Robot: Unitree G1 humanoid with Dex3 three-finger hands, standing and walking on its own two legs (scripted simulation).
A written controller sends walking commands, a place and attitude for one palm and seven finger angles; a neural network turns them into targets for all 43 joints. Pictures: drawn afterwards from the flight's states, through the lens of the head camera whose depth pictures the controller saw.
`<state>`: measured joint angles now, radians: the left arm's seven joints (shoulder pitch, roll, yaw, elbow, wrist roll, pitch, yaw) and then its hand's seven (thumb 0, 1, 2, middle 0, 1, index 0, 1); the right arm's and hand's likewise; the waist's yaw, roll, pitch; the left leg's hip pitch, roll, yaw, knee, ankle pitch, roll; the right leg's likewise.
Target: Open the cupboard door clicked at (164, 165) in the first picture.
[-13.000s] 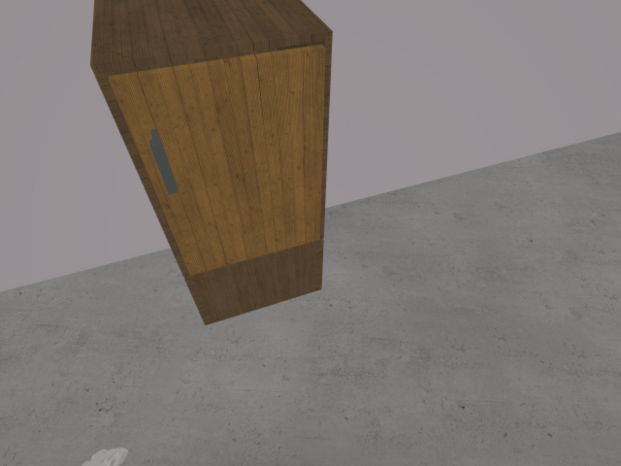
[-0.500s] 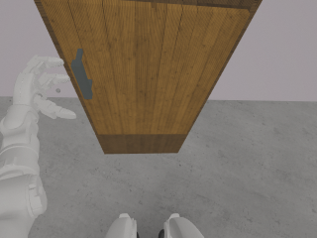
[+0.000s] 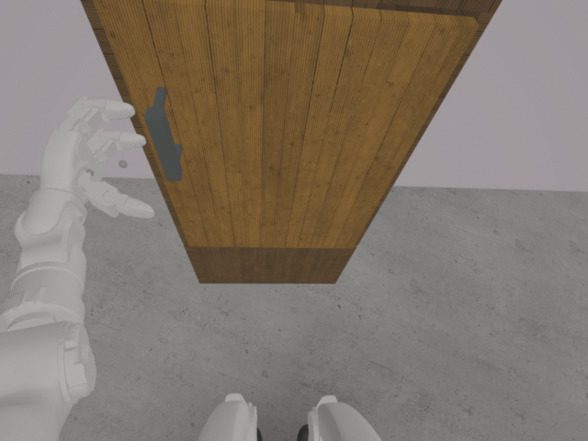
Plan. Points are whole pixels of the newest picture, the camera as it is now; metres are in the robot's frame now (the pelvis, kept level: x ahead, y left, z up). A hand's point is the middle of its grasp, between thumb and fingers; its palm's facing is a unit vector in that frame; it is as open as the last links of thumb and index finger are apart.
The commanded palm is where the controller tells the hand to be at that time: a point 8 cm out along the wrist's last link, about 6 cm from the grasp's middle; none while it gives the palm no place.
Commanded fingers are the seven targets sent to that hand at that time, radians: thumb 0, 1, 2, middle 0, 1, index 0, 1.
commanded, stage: slide the fingers in behind the handle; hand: left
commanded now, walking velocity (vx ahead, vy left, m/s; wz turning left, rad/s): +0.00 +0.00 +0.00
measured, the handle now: (167, 136) +0.51 +0.17 +0.06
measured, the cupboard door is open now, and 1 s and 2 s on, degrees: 0 0 0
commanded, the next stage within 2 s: close the thumb around the handle in 1.44 s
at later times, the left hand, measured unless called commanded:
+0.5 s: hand (154, 168) +0.46 +0.18 +0.06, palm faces -0.03 -1.00 -0.01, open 14.0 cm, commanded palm +0.44 +0.22 +0.06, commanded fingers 0.00 -0.50 0.30 -0.30 -1.20 -0.30 -1.20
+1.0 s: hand (182, 169) +0.45 +0.14 +0.06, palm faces -0.01 -1.00 -0.01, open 14.0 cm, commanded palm +0.43 +0.19 +0.06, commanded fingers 0.00 -0.50 0.30 -0.30 -1.20 -0.30 -1.20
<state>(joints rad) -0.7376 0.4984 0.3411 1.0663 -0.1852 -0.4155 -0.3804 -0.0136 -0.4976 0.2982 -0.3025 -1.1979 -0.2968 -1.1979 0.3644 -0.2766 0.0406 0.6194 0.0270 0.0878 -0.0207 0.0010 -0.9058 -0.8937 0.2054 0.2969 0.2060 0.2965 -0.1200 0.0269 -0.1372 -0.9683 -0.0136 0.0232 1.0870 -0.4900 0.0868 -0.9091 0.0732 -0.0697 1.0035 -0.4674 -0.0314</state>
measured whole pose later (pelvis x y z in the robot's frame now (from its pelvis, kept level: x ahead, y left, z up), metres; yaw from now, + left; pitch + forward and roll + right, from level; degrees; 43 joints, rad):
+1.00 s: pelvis +0.00 -0.02 +0.00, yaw +0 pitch +20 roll -2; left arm -0.69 0.33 0.27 1.02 -0.14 -0.46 -0.17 -0.01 -0.50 0.30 -0.30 -1.20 -0.29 -1.20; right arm 0.35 -0.26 0.02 0.61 0.02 0.08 0.01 0.00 -0.91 -0.89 0.20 0.30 0.20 0.30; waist -0.12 0.03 -0.15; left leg -0.93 -0.01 0.04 1.07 -0.49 0.07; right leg -0.89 0.07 -0.06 1.03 -0.48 -0.05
